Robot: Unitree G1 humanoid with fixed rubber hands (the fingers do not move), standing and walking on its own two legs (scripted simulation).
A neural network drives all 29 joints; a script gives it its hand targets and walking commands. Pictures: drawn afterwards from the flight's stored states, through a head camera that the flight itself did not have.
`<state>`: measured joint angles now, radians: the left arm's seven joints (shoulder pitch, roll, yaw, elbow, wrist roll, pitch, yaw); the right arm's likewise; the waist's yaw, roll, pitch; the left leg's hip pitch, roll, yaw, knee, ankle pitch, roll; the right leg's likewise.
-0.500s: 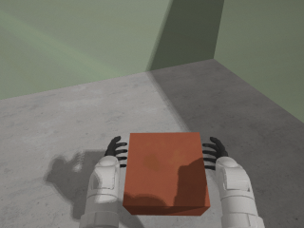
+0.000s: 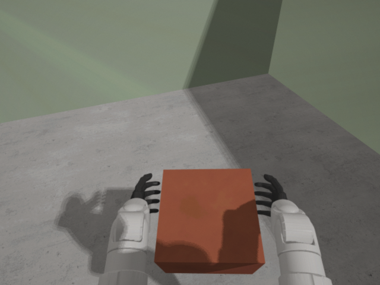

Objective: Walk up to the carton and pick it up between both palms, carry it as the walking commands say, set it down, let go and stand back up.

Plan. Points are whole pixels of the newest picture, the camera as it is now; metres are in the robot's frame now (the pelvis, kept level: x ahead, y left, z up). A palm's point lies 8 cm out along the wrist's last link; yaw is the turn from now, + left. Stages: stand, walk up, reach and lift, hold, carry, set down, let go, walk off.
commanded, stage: hold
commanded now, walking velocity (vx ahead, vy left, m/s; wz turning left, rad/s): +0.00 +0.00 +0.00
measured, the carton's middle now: (207, 221) +0.30 +0.00 -0.04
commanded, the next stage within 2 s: carry in 0.38 s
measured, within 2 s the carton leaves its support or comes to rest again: neither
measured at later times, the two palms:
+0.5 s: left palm (137, 204) +0.28 +0.15 +0.06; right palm (277, 207) +0.28 -0.15 +0.05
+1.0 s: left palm (128, 214) +0.23 +0.15 +0.10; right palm (281, 215) +0.24 -0.14 +0.08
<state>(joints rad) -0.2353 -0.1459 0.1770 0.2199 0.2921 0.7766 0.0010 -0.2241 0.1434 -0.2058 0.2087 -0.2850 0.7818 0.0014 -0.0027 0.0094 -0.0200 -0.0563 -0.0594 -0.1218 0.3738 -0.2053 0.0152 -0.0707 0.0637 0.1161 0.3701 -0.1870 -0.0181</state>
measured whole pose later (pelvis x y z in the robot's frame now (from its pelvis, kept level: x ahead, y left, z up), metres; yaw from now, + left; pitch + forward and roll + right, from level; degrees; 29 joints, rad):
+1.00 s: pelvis -0.04 +0.01 -0.02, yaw +1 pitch +1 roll +0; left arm -0.32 -0.16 0.10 -0.06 0.13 1.29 0.26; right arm -0.30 0.11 -0.14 -0.05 -0.14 1.30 -0.20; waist 0.01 0.03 -0.22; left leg -0.37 -0.06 -0.05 0.58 -0.23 0.03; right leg -0.38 0.02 0.06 0.58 -0.22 0.00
